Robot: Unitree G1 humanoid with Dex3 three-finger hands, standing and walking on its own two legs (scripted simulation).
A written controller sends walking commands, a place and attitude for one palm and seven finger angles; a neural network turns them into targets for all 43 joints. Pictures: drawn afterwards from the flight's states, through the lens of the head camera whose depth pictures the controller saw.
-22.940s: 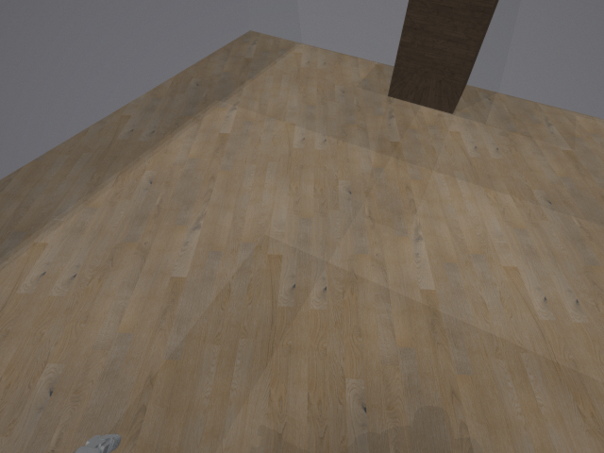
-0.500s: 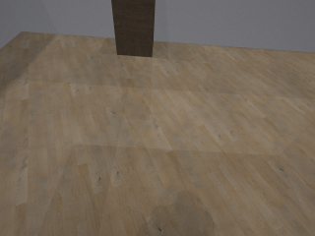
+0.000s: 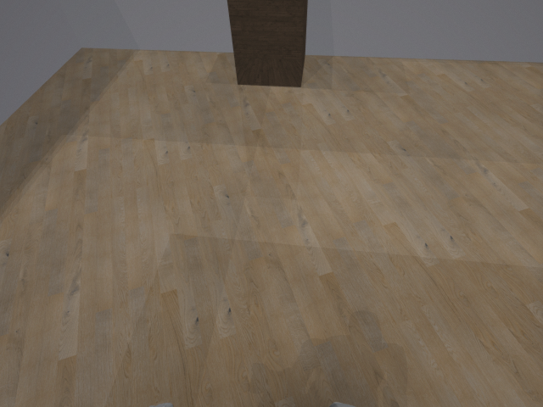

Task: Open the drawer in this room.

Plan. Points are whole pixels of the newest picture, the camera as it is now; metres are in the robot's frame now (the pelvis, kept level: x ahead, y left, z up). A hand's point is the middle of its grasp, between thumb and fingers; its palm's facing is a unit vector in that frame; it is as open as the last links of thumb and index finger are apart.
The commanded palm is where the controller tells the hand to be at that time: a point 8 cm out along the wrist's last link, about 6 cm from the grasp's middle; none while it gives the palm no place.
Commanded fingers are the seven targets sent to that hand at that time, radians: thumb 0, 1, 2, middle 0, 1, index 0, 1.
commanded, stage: stand and wait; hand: left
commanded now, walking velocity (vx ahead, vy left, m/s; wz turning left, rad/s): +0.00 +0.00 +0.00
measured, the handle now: out of the picture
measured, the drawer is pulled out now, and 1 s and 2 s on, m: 0.00 0.00 0.00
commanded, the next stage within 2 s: turn or walk to find it in 0.28 s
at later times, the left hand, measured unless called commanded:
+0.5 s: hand out of the picture +0.01 +0.20 -0.16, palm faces +0.14 -0.97 -0.19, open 7.4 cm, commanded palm none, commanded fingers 0.00 0.90 0.90 -0.20 -0.30 -0.20 -0.30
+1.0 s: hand out of the picture +0.12 +0.23 -0.14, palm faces +0.26 -0.94 -0.24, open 7.4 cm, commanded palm none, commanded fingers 0.00 0.90 0.90 -0.20 -0.30 -0.20 -0.30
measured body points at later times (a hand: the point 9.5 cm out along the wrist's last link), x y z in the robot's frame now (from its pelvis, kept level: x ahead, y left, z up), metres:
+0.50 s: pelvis +0.05 +0.02 +0.02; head +0.06 +0.02 +0.46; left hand +0.01 +0.25 -0.15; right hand +0.13 -0.21 -0.14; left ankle +0.01 +0.13 -0.72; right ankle +0.06 -0.10 -0.72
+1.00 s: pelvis +0.05 +0.00 +0.02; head +0.10 +0.02 +0.47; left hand +0.11 +0.28 -0.12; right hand +0.13 -0.22 -0.14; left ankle +0.01 +0.12 -0.72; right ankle +0.06 -0.13 -0.68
